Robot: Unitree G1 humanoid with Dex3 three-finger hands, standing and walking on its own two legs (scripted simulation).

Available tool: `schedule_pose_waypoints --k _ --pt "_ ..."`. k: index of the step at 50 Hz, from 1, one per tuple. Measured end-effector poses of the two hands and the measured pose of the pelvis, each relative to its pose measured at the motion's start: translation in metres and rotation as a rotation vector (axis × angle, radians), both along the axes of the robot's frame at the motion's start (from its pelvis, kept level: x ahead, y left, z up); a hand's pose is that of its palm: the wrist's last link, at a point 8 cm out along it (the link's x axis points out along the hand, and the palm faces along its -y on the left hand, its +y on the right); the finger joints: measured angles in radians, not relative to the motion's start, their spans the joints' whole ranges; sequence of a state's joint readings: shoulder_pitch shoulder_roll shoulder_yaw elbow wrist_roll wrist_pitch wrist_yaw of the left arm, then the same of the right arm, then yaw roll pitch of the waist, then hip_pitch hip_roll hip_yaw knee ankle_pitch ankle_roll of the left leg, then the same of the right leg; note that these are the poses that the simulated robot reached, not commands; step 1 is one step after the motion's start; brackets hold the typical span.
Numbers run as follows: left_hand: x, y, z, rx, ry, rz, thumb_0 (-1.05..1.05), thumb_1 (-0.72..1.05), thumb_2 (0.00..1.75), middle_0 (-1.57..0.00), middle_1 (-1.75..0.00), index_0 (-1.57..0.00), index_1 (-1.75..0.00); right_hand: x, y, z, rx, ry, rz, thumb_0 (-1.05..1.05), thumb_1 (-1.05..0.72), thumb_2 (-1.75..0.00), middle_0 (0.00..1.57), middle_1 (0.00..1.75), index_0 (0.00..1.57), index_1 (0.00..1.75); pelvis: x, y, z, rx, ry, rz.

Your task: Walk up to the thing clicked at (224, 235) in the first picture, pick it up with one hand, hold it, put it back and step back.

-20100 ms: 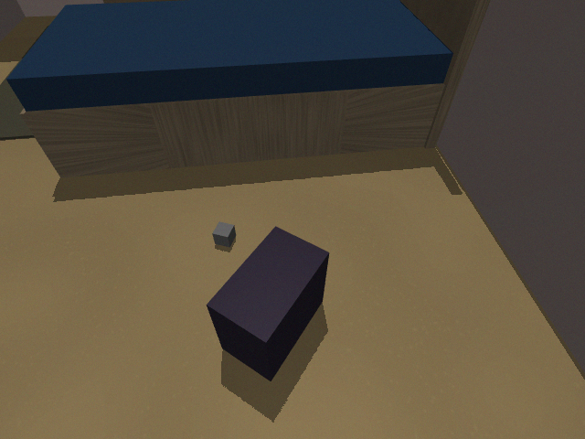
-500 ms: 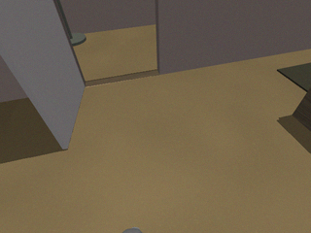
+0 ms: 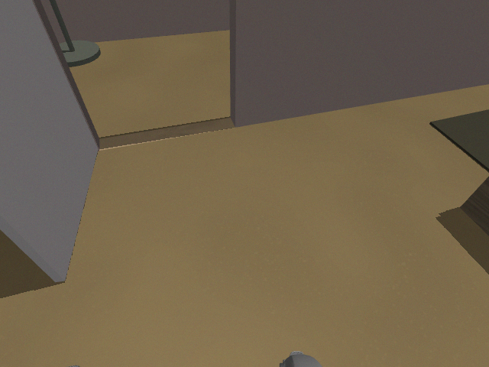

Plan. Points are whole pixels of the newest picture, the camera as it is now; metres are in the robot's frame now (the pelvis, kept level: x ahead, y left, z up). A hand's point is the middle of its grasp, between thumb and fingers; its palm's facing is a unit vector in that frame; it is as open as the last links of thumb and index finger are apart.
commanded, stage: walk up
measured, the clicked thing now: out of the picture +0.06 -0.96 -0.74
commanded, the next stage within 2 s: none
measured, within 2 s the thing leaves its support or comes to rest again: neither
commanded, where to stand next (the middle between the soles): +1.04 +0.01 m, yaw +0 degrees
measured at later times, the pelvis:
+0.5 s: pelvis +0.26 -0.02 +0.00, yaw +1 degrees
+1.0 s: pelvis +0.49 +0.02 +0.00, yaw -2 degrees
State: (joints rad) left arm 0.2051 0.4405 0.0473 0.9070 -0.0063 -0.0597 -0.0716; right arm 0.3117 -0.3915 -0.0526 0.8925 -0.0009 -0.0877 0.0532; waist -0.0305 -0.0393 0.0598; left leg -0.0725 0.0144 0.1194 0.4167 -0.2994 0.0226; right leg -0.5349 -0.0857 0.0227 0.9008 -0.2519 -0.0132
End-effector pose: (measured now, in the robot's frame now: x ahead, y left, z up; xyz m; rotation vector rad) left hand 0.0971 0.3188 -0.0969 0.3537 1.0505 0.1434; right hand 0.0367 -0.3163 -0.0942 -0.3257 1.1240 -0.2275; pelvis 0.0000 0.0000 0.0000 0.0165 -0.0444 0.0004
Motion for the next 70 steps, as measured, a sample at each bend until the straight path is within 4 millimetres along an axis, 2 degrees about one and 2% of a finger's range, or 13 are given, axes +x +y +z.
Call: schedule_pose_waypoints --k 5,10,16,23,28,32,36,44,51,56,59,63,70 --pt "0.08 -0.013 0.006 0.025 -0.02 -0.047 0.0 0.9 0.9 -0.2 -0.3 -0.2 -0.3 0.037 -0.015 -0.022 0.028 0.044 -0.025 0.01 -0.9 -0.9 0.2 0.3 0.21 0.3 0.06 -0.012 -0.01 0.016 0.0 -0.012" --pt "0.144 -0.033 -0.002 0.056 -0.055 -0.016 0.0 0.9 0.9 -0.2 -0.3 -0.21 -0.3 0.098 -0.036 -0.054 0.04 0.09 -0.03 0.01 -0.9 -0.9 0.2 0.3 0.2 0.3 0.125 -0.032 -0.029 -0.026 0.0 -0.003" --pt "0.155 -0.048 0.009 0.034 -0.022 0.064 0.0 0.9 0.9 -0.2 -0.3 -0.21 -0.3 0.198 -0.034 -0.037 0.061 0.046 0.056 0.01 -0.91 -0.9 0.2 0.3 0.2 0.3 0.178 -0.038 -0.009 -0.007 -0.008 0.005" --pt "0.156 -0.032 0.004 0.032 0.124 0.116 0.0 0.9 0.9 -0.2 -0.3 -0.21 -0.3 0.301 -0.029 -0.009 0.036 -0.035 0.115 0.01 -0.91 -0.9 0.2 0.3 0.2 0.3 0.24 -0.03 0.0 -0.037 0.005 0.007" --pt "0.186 -0.006 -0.012 0.018 0.155 0.143 0.01 0.9 0.9 -0.2 -0.3 -0.21 -0.3 0.363 -0.014 -0.001 -0.006 -0.02 0.149 0.01 -0.91 -0.9 0.2 0.3 0.2 0.3 0.292 -0.012 -0.007 -0.06 0.015 0.021" --pt "0.229 0.019 -0.035 0.013 0.182 0.143 0.01 0.9 0.9 -0.2 -0.3 -0.21 -0.3 0.411 0.004 -0.001 -0.048 -0.061 0.149 0.01 -0.91 -0.9 0.2 0.3 0.2 0.3 0.337 0.009 -0.021 -0.031 0.015 0.02" --pt "0.288 0.025 -0.035 0.002 0.177 0.092 0.01 0.9 0.9 -0.2 -0.3 -0.21 -0.3 0.433 0.021 0.008 -0.044 -0.105 0.094 0.01 -0.91 -0.9 0.2 0.3 0.2 0.3 0.372 0.023 -0.014 -0.046 0.002 0.007" --pt "0.409 0.027 -0.014 -0.014 0.067 0.021 0.0 0.91 0.9 -0.2 -0.3 -0.2 -0.3 0.442 0.03 0.011 -0.022 -0.014 0.02 0.01 -0.9 -0.9 0.2 0.3 0.21 0.3 0.437 0.026 0.001 -0.016 -0.008 -0.01" --pt "0.503 0.009 -0.003 0.017 0.055 -0.045 0.0 0.91 0.9 -0.2 -0.3 -0.2 -0.3 0.462 0.012 -0.013 0.011 0.065 -0.047 0.01 -0.9 -0.9 0.2 0.3 0.21 0.3 0.498 0.014 -0.006 0.016 0.001 -0.033" --pt "0.57 -0.017 -0.003 0.049 -0.007 -0.06 0.0 0.9 0.9 -0.2 -0.3 -0.2 -0.3 0.497 -0.008 -0.045 0.036 0.117 -0.066 0.01 -0.9 -0.9 0.2 0.3 0.2 0.3 0.546 -0.006 -0.022 -0.009 0.0 -0.03" --pt "0.59 -0.03 0.004 0.046 -0.05 -0.046 0.0 0.9 0.9 -0.2 -0.3 -0.21 -0.3 0.531 -0.01 -0.047 0.057 0.126 -0.035 0.01 -0.9 -0.9 0.2 0.3 0.2 0.3 0.566 -0.015 -0.018 0.009 -0.01 -0.029" --pt "0.597 -0.037 0.016 0.042 -0.039 -0.01 0.0 0.9 0.9 -0.2 -0.3 -0.21 -0.3 0.582 -0.013 -0.036 0.07 0.074 -0.005 0.01 -0.91 -0.9 0.2 0.3 0.2 0.3 0.592 -0.018 -0.004 0.014 -0.016 -0.035" --pt "0.6 -0.021 0.015 0.045 0.033 0.03 0.0 0.9 0.9 -0.2 -0.3 -0.21 -0.3 0.648 -0.015 -0.018 0.041 0.032 0.021 0.01 -0.91 -0.9 0.2 0.3 0.2 0.3 0.637 -0.011 0.002 -0.023 -0.012 -0.026"
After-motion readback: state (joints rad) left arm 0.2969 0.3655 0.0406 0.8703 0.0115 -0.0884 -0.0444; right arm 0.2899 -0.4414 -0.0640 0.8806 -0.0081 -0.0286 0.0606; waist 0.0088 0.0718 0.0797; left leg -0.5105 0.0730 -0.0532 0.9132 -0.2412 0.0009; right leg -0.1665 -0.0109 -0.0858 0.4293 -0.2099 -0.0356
